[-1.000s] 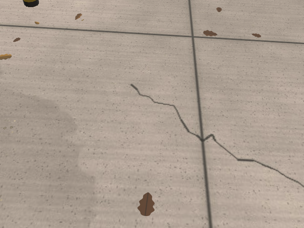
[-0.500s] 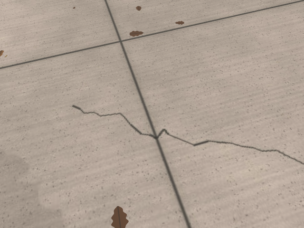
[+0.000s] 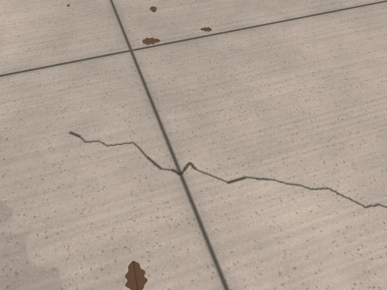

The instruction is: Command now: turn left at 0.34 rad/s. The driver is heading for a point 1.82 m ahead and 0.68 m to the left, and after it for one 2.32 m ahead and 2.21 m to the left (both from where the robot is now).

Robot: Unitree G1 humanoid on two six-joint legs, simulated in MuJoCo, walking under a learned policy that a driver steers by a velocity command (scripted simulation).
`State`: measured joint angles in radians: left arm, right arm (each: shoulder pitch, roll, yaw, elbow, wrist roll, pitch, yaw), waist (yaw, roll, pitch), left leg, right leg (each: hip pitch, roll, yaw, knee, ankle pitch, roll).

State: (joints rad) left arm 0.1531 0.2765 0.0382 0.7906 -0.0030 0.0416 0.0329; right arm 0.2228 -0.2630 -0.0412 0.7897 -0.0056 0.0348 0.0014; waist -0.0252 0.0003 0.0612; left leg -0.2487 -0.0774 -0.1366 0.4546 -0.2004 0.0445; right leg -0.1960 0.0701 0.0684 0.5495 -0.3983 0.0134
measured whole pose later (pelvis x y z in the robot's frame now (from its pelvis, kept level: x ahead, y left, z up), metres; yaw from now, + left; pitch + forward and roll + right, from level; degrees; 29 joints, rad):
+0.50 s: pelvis -0.03 +0.02 -0.01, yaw +17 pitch -1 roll +0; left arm 0.19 0.32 0.05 0.80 0.03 0.05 0.02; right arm 0.16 -0.29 -0.06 0.74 -0.01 0.05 0.03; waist 0.01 -0.05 0.09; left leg -0.26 -0.06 0.00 0.57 -0.30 0.07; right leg -0.33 -0.04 -0.05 0.88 -0.53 0.02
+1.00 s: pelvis +0.11 +0.05 -0.01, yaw +32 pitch +1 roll +0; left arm 0.13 0.28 0.02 0.74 0.04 -0.06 0.00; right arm 0.40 -0.31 -0.07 0.84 -0.01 -0.03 0.01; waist -0.04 0.03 -0.01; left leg -0.17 -0.13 -0.22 0.73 -0.46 0.08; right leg -0.33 0.04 0.00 0.52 -0.21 -0.03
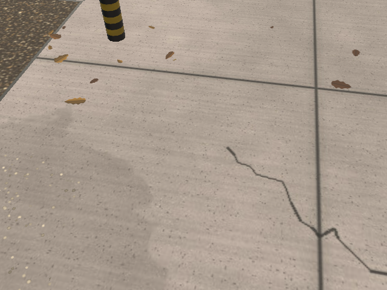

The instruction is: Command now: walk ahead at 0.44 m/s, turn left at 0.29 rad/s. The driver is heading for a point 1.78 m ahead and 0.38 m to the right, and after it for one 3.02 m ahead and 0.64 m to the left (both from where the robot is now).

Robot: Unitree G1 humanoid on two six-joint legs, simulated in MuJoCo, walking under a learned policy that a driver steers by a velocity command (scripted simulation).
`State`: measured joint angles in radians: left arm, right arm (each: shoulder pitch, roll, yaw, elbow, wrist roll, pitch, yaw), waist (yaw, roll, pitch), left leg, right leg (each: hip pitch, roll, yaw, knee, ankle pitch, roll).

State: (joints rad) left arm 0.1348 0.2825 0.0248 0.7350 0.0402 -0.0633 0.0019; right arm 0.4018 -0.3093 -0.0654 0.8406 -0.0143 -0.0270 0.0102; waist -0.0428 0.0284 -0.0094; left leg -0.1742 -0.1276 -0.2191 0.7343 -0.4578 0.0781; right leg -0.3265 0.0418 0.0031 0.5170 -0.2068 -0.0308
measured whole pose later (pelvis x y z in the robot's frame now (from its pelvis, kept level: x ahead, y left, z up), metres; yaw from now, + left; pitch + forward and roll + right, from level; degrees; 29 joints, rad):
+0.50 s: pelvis +0.26 +0.03 -0.01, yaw +2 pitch +1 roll -1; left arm 0.41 0.24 0.02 0.95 0.01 -0.06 -0.01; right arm 0.08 -0.26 -0.02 0.78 -0.03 -0.06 0.02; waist 0.05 -0.01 0.06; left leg -0.40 -0.04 0.08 0.57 -0.18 0.10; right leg -0.20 0.02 0.01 1.04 -0.41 -0.06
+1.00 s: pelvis +0.54 +0.03 -0.01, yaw +2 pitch +1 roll +1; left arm 0.02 0.22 0.01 0.81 0.04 -0.07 -0.01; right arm 0.46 -0.22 -0.01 1.05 -0.01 -0.07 -0.01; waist -0.06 0.00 0.06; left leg 0.03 -0.06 0.04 0.59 -0.46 0.07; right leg -0.44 0.02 -0.10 0.55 -0.12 -0.12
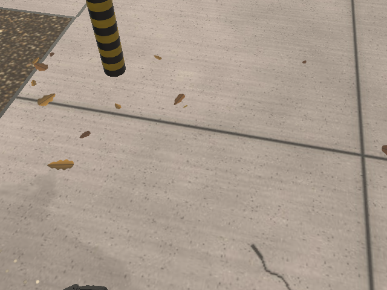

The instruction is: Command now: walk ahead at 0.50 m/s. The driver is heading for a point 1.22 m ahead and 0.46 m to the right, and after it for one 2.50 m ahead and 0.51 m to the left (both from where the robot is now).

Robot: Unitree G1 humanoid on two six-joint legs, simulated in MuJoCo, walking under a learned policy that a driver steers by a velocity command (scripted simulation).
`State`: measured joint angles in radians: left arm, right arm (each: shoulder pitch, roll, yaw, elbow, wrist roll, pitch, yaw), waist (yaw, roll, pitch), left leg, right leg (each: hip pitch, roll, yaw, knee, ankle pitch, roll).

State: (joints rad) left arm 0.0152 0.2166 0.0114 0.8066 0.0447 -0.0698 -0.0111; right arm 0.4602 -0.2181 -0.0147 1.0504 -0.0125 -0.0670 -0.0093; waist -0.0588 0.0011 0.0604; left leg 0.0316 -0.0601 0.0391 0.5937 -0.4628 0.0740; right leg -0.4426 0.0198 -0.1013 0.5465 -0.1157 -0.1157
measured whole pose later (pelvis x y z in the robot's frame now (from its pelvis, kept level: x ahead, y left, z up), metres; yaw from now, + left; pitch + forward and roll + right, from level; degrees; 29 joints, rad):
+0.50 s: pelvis +0.27 +0.02 +0.01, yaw -1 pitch +1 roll -2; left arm 0.47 0.20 0.03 1.06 0.02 -0.08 0.01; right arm 0.00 -0.20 -0.02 0.85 -0.03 -0.06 0.02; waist 0.07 0.02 0.05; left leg -0.45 0.02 0.07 0.51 -0.12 0.09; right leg 0.10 0.05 -0.06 0.30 -0.40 -0.04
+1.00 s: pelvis +0.52 +0.02 +0.01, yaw -15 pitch +0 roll +1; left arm 0.03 0.20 0.04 0.86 0.03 -0.01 -0.05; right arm 0.42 -0.18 -0.04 1.03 -0.02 -0.09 -0.03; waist -0.04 -0.02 0.07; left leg 0.12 -0.01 0.32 0.27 -0.39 0.02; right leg -0.55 -0.03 -0.13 0.66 -0.11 -0.12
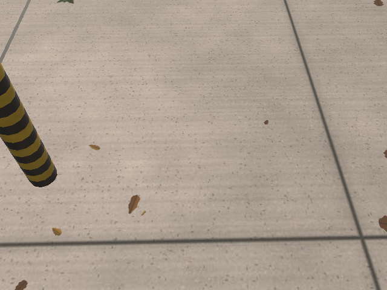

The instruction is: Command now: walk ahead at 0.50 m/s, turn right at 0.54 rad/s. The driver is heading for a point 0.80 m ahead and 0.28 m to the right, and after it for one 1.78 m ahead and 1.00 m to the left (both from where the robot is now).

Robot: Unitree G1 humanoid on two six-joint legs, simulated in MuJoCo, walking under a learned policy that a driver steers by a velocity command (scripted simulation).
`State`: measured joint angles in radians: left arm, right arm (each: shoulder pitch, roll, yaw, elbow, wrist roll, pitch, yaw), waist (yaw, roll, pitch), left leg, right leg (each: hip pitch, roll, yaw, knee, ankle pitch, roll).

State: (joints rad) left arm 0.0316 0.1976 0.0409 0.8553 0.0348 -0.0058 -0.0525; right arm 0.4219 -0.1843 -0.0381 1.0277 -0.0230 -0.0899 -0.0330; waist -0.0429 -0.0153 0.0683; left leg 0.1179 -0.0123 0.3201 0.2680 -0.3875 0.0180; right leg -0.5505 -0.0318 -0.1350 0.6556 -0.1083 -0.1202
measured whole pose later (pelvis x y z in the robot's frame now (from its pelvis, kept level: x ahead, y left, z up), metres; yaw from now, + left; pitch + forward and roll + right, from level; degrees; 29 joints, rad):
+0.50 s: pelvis +0.27 -0.03 +0.01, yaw -18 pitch +2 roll +0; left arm 0.44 0.26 0.07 0.91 0.01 -0.05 0.01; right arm 0.02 -0.25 -0.03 0.76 -0.04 -0.02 0.03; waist 0.09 0.04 0.04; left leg -0.65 0.07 -0.03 0.70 -0.06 -0.04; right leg 0.01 0.15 0.16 0.28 -0.30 -0.13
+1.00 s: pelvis +0.52 -0.10 +0.01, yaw -36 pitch +1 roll +2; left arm 0.08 0.27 0.05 0.72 0.03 0.00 -0.08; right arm 0.39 -0.25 -0.05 0.88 -0.02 -0.09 0.00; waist -0.06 -0.04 0.05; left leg 0.01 0.00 0.22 0.24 -0.27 0.01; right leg -0.65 -0.07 -0.02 0.79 -0.06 -0.05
